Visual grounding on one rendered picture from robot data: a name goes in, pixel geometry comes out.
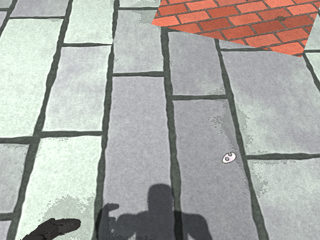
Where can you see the robot left hand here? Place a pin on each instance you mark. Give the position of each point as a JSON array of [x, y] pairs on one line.
[[52, 228]]

